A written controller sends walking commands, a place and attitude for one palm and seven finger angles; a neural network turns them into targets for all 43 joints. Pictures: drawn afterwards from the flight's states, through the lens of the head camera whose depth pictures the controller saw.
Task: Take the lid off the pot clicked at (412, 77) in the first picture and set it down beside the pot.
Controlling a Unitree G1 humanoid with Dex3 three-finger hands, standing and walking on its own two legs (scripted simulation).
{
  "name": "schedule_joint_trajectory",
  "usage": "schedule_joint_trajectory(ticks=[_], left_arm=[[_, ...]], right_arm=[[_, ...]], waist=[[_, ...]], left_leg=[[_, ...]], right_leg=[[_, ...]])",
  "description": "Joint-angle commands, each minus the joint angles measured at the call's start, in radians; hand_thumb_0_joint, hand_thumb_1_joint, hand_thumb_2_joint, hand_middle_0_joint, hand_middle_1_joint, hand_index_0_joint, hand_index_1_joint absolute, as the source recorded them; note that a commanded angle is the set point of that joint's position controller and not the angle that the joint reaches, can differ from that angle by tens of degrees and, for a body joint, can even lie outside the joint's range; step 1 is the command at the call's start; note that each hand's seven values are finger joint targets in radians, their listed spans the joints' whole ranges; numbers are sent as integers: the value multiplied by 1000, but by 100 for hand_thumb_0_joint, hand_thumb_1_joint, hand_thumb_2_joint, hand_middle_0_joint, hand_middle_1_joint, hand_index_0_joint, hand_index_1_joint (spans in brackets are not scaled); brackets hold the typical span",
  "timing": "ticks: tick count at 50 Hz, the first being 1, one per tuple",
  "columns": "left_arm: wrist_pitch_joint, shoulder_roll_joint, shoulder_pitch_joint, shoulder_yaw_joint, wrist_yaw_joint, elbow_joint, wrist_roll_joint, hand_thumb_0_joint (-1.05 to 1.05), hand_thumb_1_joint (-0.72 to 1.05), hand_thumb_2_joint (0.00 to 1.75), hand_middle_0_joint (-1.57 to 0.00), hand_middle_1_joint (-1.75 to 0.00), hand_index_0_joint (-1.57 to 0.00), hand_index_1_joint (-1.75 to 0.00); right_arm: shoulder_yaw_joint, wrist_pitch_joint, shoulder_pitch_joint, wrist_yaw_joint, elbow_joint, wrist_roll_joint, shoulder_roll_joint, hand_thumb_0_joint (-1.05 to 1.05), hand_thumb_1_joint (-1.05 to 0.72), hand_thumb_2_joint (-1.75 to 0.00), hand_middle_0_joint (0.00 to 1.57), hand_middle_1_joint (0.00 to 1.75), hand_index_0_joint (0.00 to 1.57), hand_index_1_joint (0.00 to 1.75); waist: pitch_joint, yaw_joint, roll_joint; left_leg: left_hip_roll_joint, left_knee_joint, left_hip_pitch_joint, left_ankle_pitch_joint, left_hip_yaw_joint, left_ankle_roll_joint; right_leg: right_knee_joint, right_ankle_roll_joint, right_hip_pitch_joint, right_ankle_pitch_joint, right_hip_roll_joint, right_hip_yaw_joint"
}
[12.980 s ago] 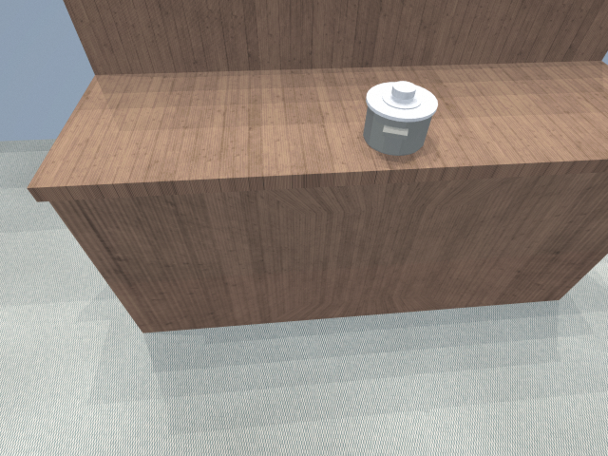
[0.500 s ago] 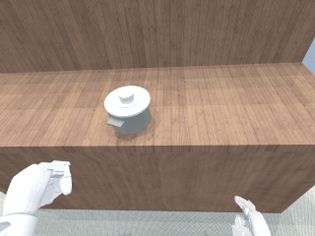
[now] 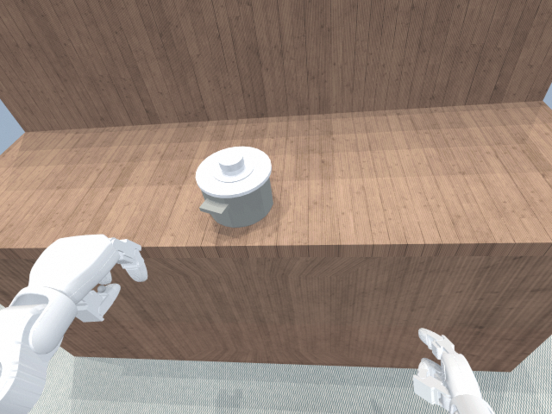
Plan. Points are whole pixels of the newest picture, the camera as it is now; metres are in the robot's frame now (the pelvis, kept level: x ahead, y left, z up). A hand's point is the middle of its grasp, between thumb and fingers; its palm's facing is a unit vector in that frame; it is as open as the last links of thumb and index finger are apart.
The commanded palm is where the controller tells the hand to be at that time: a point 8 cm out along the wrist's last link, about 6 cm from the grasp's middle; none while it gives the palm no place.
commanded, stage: reach forward and open the fingers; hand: left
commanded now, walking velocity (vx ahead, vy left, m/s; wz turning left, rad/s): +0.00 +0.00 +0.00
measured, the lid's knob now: (231, 160) +0.55 +0.17 +0.08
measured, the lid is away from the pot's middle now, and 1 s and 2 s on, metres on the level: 0.00 0.00 0.00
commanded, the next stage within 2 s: move the open hand above the knob in 0.46 s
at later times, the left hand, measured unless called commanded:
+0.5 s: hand (110, 235) +0.29 +0.26 +0.15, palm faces -0.07 -0.02 -1.00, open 10.1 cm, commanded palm +0.27 +0.26 +0.21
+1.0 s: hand (160, 213) +0.35 +0.22 +0.14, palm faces -0.20 -0.03 -0.98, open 10.1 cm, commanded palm +0.34 +0.23 +0.21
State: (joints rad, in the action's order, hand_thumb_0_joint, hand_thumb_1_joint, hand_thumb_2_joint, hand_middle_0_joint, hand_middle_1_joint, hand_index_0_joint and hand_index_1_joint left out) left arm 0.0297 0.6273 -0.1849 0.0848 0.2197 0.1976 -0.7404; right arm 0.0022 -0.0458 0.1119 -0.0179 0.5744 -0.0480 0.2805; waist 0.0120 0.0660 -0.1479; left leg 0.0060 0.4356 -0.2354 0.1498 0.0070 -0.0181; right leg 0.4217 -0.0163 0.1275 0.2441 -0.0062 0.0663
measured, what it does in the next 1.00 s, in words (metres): stands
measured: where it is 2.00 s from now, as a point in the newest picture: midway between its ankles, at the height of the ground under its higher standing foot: outside the picture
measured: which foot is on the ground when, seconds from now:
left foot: down 0.00-1.00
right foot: down 0.00-1.00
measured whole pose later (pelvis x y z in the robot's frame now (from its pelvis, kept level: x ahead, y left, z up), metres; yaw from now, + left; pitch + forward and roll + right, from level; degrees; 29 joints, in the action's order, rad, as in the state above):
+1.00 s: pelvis +0.01 +0.01 +0.00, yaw +0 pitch -1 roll +0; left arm 0.19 0.58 0.37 -0.17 0.38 -0.06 -0.81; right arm 0.03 -0.08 0.11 0.01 0.59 -0.06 0.29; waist 0.02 0.04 -0.13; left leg 0.04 0.45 -0.26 0.17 0.00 -0.04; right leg 0.48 0.00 0.17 0.28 0.03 0.06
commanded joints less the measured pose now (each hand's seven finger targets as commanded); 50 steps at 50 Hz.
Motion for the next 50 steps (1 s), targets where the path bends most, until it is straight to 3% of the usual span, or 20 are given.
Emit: schedule_joint_trajectory(ticks=[1,2,3,6,7,12,15,19,21,27,31,32,34,36,39,42,45,47,48,50], left_arm=[[-4,234,264,119,-26,214,-24,0,-7,128,-90,-33,-90,-33],[-9,242,296,110,-27,226,-25,0,-10,130,-89,-29,-89,-29],[-13,319,340,167,-33,203,-46,0,-13,131,-88,-26,-88,-26],[-7,371,402,230,-44,139,-65,0,-22,135,-85,-15,-85,-15],[0,300,399,170,-42,87,-52,0,-25,136,-83,-12,-83,-12],[42,133,358,19,-8,78,1,0,-29,139,-82,-8,-82,-8],[60,235,446,64,10,106,-30,0,-29,141,-83,-8,-83,-8],[38,376,654,163,3,118,-76,0,-30,142,-83,-8,-83,-8],[41,341,631,164,-3,82,-55,0,-30,142,-83,-8,-83,-8],[119,127,556,-33,54,-38,-25,0,-31,144,-83,-8,-83,-8],[118,211,775,-16,55,83,-44,0,-31,145,-83,-8,-83,-8],[112,293,842,30,57,98,-69,0,-31,145,-83,-8,-83,-8],[111,389,881,109,52,71,-91,0,-31,145,-83,-8,-83,-8],[140,384,857,132,52,-39,-92,0,-31,145,-83,-8,-83,-8],[173,208,855,-21,80,-168,-69,0,-31,145,-83,-8,-83,-8],[180,43,786,-169,122,-117,-43,0,-31,145,-83,-8,-83,-8],[171,150,915,-119,126,-16,-68,0,-31,145,-83,-8,-83,-8],[163,304,1068,-14,114,0,-107,0,-31,145,-83,-8,-83,-8],[164,376,1098,51,103,-74,-125,0,-31,145,-83,-8,-83,-8],[167,354,1116,47,90,-181,-129,0,-31,145,-83,-8,-83,-8]], right_arm=[[-25,59,-186,13,-180,2,88,0,-90,-90,20,30,20,30],[-26,62,-171,7,-177,4,82,0,-90,-90,20,30,20,30],[-25,61,-165,2,-156,7,88,0,-90,-90,20,30,20,30],[-19,59,-168,-1,-147,5,89,0,-90,-90,20,30,20,30],[-19,55,-160,-2,-144,2,76,0,-90,-90,20,30,20,30],[-25,53,-171,29,-171,-8,87,0,-90,-90,20,30,20,30],[-26,47,-181,26,-172,-5,104,0,-90,-90,20,30,20,30],[-13,59,-172,7,-149,1,91,0,-90,-90,20,30,20,30],[-13,63,-165,11,-158,-3,89,0,-90,-90,20,30,20,30],[-16,29,-169,42,-165,-15,99,0,-90,-90,20,30,20,30],[-13,41,-192,27,-188,-19,103,0,-90,-90,20,30,20,30],[-9,48,-183,20,-172,-11,98,0,-90,-90,20,30,20,30],[-12,52,-166,12,-147,-1,100,0,-90,-90,20,30,20,30],[-12,43,-149,16,-137,-4,104,0,-90,-90,20,30,20,30],[-8,16,-147,31,-135,-16,103,0,-90,-90,20,30,20,30],[-11,13,-168,51,-174,-24,93,0,-90,-90,20,30,20,30],[-15,9,-183,45,-182,-19,103,0,-90,-90,20,30,20,30],[-5,16,-169,33,-162,-12,102,0,-90,-90,20,30,20,30],[-9,15,-150,25,-137,-9,107,0,-90,-90,20,30,20,30],[-2,10,-130,17,-120,-12,98,0,-90,-90,20,30,20,30]], waist=[[-146,-5,56],[-192,-5,65],[-197,4,60],[-184,9,44],[-163,1,61],[-156,-9,78],[-162,-7,123],[-227,0,65],[-217,-3,22],[-155,-21,124],[-195,-37,75],[-282,-19,67],[-332,-6,37],[-312,-11,45],[-204,-28,121],[-246,-36,122],[-288,-42,109],[-346,-36,93],[-324,-34,93],[-294,-32,110]], left_leg=[[27,-52,154,-35,14,-31],[27,-58,163,-42,12,-33],[26,-61,164,-48,17,-34],[25,-62,153,-32,25,-31],[25,-69,138,-22,18,-28],[24,-84,146,-24,22,-21],[23,-87,130,-6,23,-26],[20,-77,151,-37,38,-28],[22,-69,167,-51,45,-26],[20,-80,125,-41,27,-16],[25,-72,159,19,44,-26],[28,-72,184,-19,47,-27],[29,-54,197,-93,56,-26],[34,-35,180,-130,48,-27],[33,-52,125,-83,36,-19],[40,-38,155,-97,27,-25],[45,-27,176,-108,27,-34],[48,-19,186,-134,39,-35],[43,-21,172,-129,45,-34],[43,-27,150,-130,43,-31]], right_leg=[[-111,9,98,-45,-9,-37],[-103,10,54,-47,-3,-30],[-108,8,60,-48,-1,-37],[-105,-2,62,-23,-8,-38],[-101,1,63,-10,-7,-25],[-92,2,76,-40,-8,-9],[-94,6,71,-33,-7,-23],[-72,-3,48,-34,-4,-27],[-65,-12,60,-41,-14,-21],[-63,-3,96,-66,-12,1],[-55,-7,106,-12,-17,-16],[-50,-8,65,-29,-10,-20],[-33,-14,32,-94,-9,-28],[-25,-18,30,-133,-14,-26],[-36,-9,92,-104,-11,-4],[-28,-9,91,-129,-7,-3],[-26,-7,74,-155,-7,-18],[-11,-11,38,-167,-9,-23],[-9,-13,42,-160,-11,-26],[-10,-13,53,-154,-12,-19]])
